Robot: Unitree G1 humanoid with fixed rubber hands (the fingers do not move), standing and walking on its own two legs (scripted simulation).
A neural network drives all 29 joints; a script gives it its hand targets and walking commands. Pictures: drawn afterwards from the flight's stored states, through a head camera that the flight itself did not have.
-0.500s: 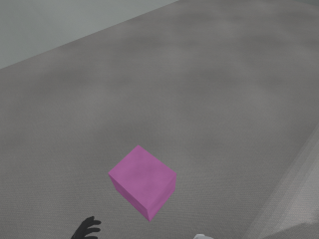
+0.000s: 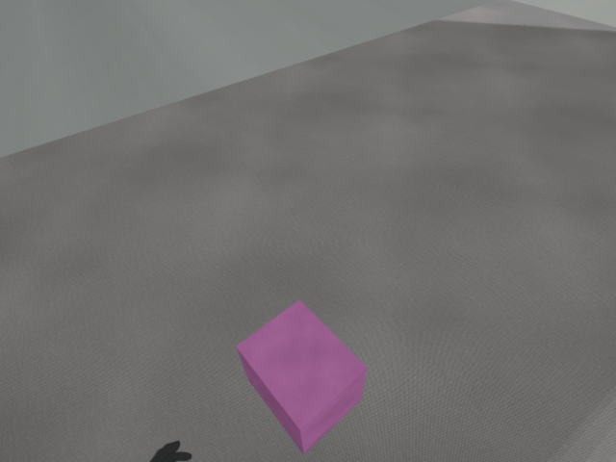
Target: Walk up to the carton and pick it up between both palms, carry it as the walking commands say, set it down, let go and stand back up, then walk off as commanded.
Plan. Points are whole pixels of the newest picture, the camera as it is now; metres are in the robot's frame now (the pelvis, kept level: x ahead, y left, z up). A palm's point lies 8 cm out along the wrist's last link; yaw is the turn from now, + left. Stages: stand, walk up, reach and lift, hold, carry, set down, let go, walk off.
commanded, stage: walk up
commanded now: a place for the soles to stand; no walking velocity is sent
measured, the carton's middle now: (301, 374) +0.51 +0.09 -0.64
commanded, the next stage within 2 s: none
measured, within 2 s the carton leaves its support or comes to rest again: neither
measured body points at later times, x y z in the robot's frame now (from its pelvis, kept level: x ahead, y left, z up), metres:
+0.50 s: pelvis +0.03 -0.12 -0.03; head +0.05 -0.09 +0.42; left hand +0.14 +0.17 -0.13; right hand +0.12 -0.42 -0.12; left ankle +0.00 +0.13 -0.72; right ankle +0.11 -0.25 -0.73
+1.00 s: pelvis +0.11 -0.25 -0.01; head +0.11 -0.23 +0.44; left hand +0.05 +0.03 -0.14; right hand +0.33 -0.42 -0.12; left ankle +0.06 -0.09 -0.73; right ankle +0.22 -0.34 -0.73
